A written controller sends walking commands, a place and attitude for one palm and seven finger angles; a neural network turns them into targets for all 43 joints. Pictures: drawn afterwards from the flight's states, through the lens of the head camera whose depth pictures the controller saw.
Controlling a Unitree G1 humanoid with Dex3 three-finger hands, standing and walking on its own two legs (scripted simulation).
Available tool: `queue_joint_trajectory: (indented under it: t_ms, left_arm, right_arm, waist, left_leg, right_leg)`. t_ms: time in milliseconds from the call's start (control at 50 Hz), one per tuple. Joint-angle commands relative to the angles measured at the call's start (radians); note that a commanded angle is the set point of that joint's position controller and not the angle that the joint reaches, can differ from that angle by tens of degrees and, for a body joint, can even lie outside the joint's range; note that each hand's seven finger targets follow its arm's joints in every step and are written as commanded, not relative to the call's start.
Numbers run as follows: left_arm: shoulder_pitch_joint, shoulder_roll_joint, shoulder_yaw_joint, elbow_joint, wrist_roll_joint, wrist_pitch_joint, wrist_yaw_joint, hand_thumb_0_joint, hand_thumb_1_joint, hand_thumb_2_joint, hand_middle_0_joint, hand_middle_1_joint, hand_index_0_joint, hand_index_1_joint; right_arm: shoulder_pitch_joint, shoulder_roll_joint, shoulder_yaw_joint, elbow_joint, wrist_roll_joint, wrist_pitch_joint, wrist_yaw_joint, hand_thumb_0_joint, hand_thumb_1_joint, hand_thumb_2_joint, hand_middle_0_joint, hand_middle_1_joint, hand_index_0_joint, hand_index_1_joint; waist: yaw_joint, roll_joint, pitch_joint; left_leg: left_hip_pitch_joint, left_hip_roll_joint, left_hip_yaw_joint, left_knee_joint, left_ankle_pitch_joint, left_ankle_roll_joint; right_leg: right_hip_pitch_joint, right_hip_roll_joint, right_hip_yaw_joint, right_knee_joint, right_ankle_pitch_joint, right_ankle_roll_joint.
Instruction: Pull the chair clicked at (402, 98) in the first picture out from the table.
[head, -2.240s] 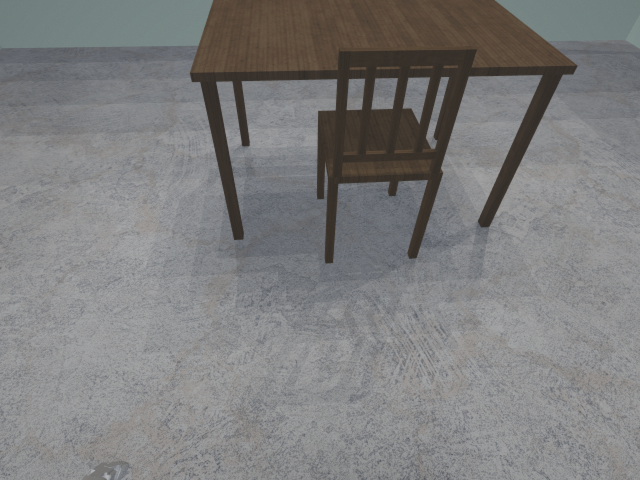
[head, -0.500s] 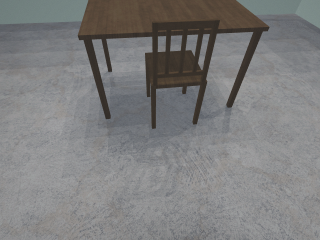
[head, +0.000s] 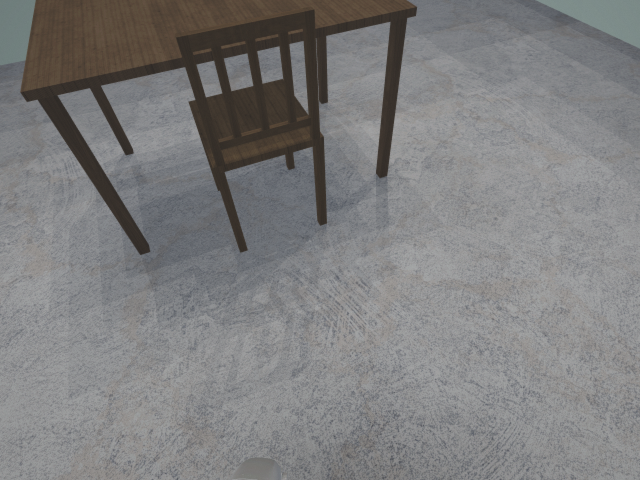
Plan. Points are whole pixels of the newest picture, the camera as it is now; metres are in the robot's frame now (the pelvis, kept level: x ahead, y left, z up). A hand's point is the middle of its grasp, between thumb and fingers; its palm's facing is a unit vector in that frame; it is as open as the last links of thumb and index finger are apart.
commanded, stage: walk to a spot facing it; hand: left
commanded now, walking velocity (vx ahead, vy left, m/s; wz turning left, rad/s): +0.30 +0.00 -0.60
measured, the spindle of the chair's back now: (258, 87) +1.10 +0.29 -0.11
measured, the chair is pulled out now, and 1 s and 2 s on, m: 0.00 0.00 0.00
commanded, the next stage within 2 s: turn to face it in 1.76 s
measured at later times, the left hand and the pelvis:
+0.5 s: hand (157, 438) +0.19 +0.28 -0.17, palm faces -0.21 -0.96 -0.20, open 7.4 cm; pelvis +0.10 +0.08 +0.00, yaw -18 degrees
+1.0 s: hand (328, 296) +0.47 +0.04 -0.19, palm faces -0.58 -0.80 -0.15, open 7.4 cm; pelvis +0.28 -0.04 -0.03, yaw -35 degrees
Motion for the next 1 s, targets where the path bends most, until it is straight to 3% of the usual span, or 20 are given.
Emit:
queue_joint_trajectory:
  t_ms: [0,180,260,280,300,320,340,400,480,560,660,740,800,820,840,860,880,900,960,980]
  left_arm:
    - [0.079,0.195,0.055,-0.044,0.002,-0.035,0.008,0.0,0.9,0.9,-0.2,-0.3,-0.2,-0.3]
    - [0.079,0.219,0.062,-0.059,0.011,-0.035,0.006,0.0,0.9,0.9,-0.2,-0.3,-0.2,-0.3]
    - [-0.03,0.227,0.071,-0.094,0.006,-0.025,0.003,0.0,0.9,0.9,-0.2,-0.3,-0.2,-0.3]
    - [-0.048,0.191,0.063,-0.108,0.004,-0.026,-0.002,0.0,0.9,0.9,-0.2,-0.3,-0.2,-0.3]
    - [-0.037,0.126,0.055,-0.118,-0.007,-0.027,-0.012,0.0,0.9,0.9,-0.2,-0.3,-0.2,-0.3]
    - [-0.065,0.129,0.06,-0.141,0.0,-0.036,-0.015,0.0,0.9,0.9,-0.2,-0.3,-0.2,-0.3]
    - [-0.102,0.154,0.064,-0.156,0.008,-0.038,-0.021,0.0,0.9,0.9,-0.2,-0.3,-0.2,-0.3]
    - [-0.039,0.137,0.075,-0.079,0.026,-0.012,-0.045,0.0,0.9,0.9,-0.2,-0.3,-0.2,-0.3]
    - [-0.015,0.081,0.061,-0.058,0.024,0.007,-0.048,0.0,0.9,0.9,-0.2,-0.3,-0.2,-0.3]
    - [-0.091,0.063,0.051,-0.071,0.019,0.017,-0.046,0.0,0.9,0.9,-0.2,-0.3,-0.2,-0.3]
    - [-0.254,0.04,0.03,-0.106,0.016,0.012,-0.055,0.0,0.9,0.9,-0.2,-0.3,-0.2,-0.3]
    - [-0.353,0.039,0.012,-0.12,0.01,-0.005,-0.055,0.0,0.9,0.9,-0.2,-0.3,-0.2,-0.3]
    - [-0.161,0.077,0.028,-0.068,0.011,-0.022,-0.04,0.0,0.9,0.9,-0.2,-0.3,-0.2,-0.3]
    - [-0.06,0.109,0.039,-0.035,0.015,-0.032,-0.035,0.0,0.9,0.9,-0.2,-0.3,-0.2,-0.3]
    - [0.074,0.167,0.057,0.008,0.018,-0.041,-0.028,0.0,0.9,0.9,-0.2,-0.3,-0.2,-0.3]
    - [0.155,0.258,0.074,0.02,0.01,-0.048,-0.015,0.0,0.9,0.9,-0.2,-0.3,-0.2,-0.3]
    - [0.158,0.3,0.081,0.017,-0.016,-0.037,-0.004,0.0,0.9,0.9,-0.2,-0.3,-0.2,-0.3]
    - [0.099,0.288,0.083,0.008,-0.021,-0.03,0.004,0.0,0.9,0.9,-0.2,-0.3,-0.2,-0.3]
    - [-0.057,0.162,0.041,-0.014,-0.013,-0.059,0.014,0.0,0.9,0.9,-0.2,-0.3,-0.2,-0.3]
    - [-0.073,0.147,0.034,-0.012,-0.006,-0.068,0.014,0.0,0.9,0.9,-0.2,-0.3,-0.2,-0.3]
  right_arm:
    - [-0.074,-0.079,-0.023,-0.113,-0.008,-0.044,0.0,0.0,-0.9,-0.9,0.2,0.3,0.2,0.3]
    - [-0.095,-0.054,-0.015,-0.17,0.008,-0.073,0.004,0.0,-0.9,-0.9,0.2,0.3,0.2,0.3]
    - [0.07,-0.065,-0.019,-0.132,0.018,-0.091,-0.009,0.0,-0.9,-0.9,0.2,0.3,0.2,0.3]
    - [0.164,-0.108,-0.027,-0.1,0.021,-0.098,-0.023,0.0,-0.9,-0.9,0.2,0.3,0.2,0.3]
    - [0.267,-0.21,-0.049,-0.082,0.01,-0.101,-0.032,0.0,-0.9,-0.9,0.2,0.3,0.2,0.3]
    - [0.285,-0.246,-0.053,-0.092,0.008,-0.098,-0.029,0.0,-0.9,-0.9,0.2,0.3,0.2,0.3]
    - [0.23,-0.226,-0.043,-0.115,0.008,-0.096,-0.025,0.0,-0.9,-0.9,0.2,0.3,0.2,0.3]
    - [0.138,-0.092,-0.001,-0.108,0.006,-0.112,-0.026,0.0,-0.9,-0.9,0.2,0.3,0.2,0.3]
    - [0.245,-0.038,0.02,-0.048,0.016,-0.138,-0.037,0.0,-0.9,-0.9,0.2,0.3,0.2,0.3]
    - [0.344,-0.018,0.032,0.01,0.014,-0.146,-0.046,0.0,-0.9,-0.9,0.2,0.3,0.2,0.3]
    - [0.439,-0.006,0.04,0.071,0.005,-0.147,-0.051,0.0,-0.9,-0.9,0.2,0.3,0.2,0.3]
    - [0.494,-0.036,0.027,0.106,-0.004,-0.133,-0.048,0.0,-0.9,-0.9,0.2,0.3,0.2,0.3]
    - [0.427,-0.095,0.007,0.094,0.007,-0.129,-0.045,0.0,-0.9,-0.9,0.2,0.3,0.2,0.3]
    - [0.404,-0.098,0.006,0.081,0.01,-0.126,-0.042,0.0,-0.9,-0.9,0.2,0.3,0.2,0.3]
    - [0.374,-0.084,0.009,0.067,0.021,-0.124,-0.031,0.0,-0.9,-0.9,0.2,0.3,0.2,0.3]
    - [0.391,0.0,0.02,0.037,0.037,-0.126,-0.025,0.0,-0.9,-0.9,0.2,0.3,0.2,0.3]
    - [0.317,-0.004,0.011,-0.002,0.036,-0.13,-0.031,0.0,-0.9,-0.9,0.2,0.3,0.2,0.3]
    - [0.261,-0.008,0.002,-0.018,0.027,-0.13,-0.029,0.0,-0.9,-0.9,0.2,0.3,0.2,0.3]
    - [0.25,0.014,0.004,0.012,0.005,-0.099,-0.022,0.0,-0.9,-0.9,0.2,0.3,0.2,0.3]
    - [0.282,0.036,0.008,0.026,0.003,-0.085,-0.022,0.0,-0.9,-0.9,0.2,0.3,0.2,0.3]
  waist:
    - [0.017,-0.125,-0.028]
    - [0.029,-0.167,-0.016]
    - [-0.057,-0.152,-0.03]
    - [-0.097,-0.063,-0.061]
    - [-0.145,0.215,-0.113]
    - [-0.133,0.271,-0.051]
    - [-0.111,0.147,0.032]
    - [-0.024,0.107,0.111]
    - [-0.011,0.142,0.075]
    - [-0.022,0.108,0.095]
    - [-0.064,0.099,0.14]
    - [-0.097,0.08,0.109]
    - [0.001,0.162,-0.027]
    - [0.046,0.168,-0.078]
    - [0.116,0.11,-0.155]
    - [0.12,-0.108,-0.249]
    - [0.114,-0.116,-0.284]
    - [0.082,-0.028,-0.132]
    - [-0.036,0.05,0.014]
    - [-0.068,0.045,0.03]
  left_leg:
    - [-0.173,0.021,-0.019,-0.049,0.009,0.0]
    - [0.02,-0.046,0.001,-0.362,-0.065,0.026]
    - [0.416,-0.078,0.015,-0.632,0.005,0.047]
    - [0.622,-0.006,-0.04,-0.716,-0.04,0.059]
    - [0.753,0.242,-0.343,-0.847,-0.311,0.107]
    - [0.651,0.426,-0.553,-0.964,-0.46,0.178]
    - [0.517,0.444,-0.565,-0.993,-0.461,0.223]
    - [0.329,0.257,-0.233,-0.992,-0.23,0.119]
    - [0.403,0.171,0.014,-0.912,0.246,0.032]
    - [0.473,0.192,0.08,-0.873,0.536,0.024]
    - [0.577,0.212,0.132,-0.865,0.662,0.092]
    - [0.642,0.221,0.222,-0.763,0.984,0.13]
    - [0.647,0.247,0.282,-0.523,1.256,0.126]
    - [0.55,0.235,0.288,-0.363,1.167,0.117]
    - [0.324,0.226,0.291,-0.11,0.888,0.093]
    - [-0.02,0.059,0.268,0.242,-0.119,0.046]
    - [-0.149,0.009,0.127,0.438,-0.296,0.057]
    - [-0.206,0.06,0.046,0.438,-0.185,0.074]
    - [-0.075,0.13,0.012,0.274,-0.022,0.055]
    - [-0.042,0.127,0.019,0.235,-0.008,0.05]
  right_leg:
    - [0.157,-0.275,0.411,-0.231,-0.271,-0.092]
    - [0.06,-0.242,0.456,-0.209,-0.219,-0.115]
    - [-0.194,-0.155,0.396,-0.094,-0.256,-0.057]
    - [-0.336,-0.09,0.336,0.019,-0.283,-0.019]
    - [-0.502,0.027,0.176,0.295,-0.36,0.029]
    - [-0.571,-0.008,0.025,0.515,-0.378,0.074]
    - [-0.563,-0.075,0.035,0.594,-0.319,0.088]
    - [-0.488,-0.125,-0.01,0.767,-0.079,0.099]
    - [-0.51,-0.12,-0.039,0.853,0.052,0.108]
    - [-0.601,-0.127,-0.07,0.878,0.084,0.108]
    - [-0.638,-0.14,-0.162,0.679,0.079,0.09]
    - [-0.444,-0.082,-0.275,0.363,-0.029,0.041]
    - [-0.165,-0.022,-0.294,0.244,-0.058,-0.013]
    - [0.029,-0.011,-0.292,0.185,-0.036,-0.029]
    - [0.324,-0.095,-0.193,0.124,0.057,-0.076]
    - [0.572,-0.412,0.293,0.066,0.137,-0.22]
    - [0.575,-0.519,0.546,-0.061,0.145,-0.292]
    - [0.448,-0.515,0.438,-0.115,0.084,-0.279]
    - [0.035,-0.384,0.221,-0.169,0.163,-0.051]
    - [-0.039,-0.354,0.163,-0.183,0.214,-0.022]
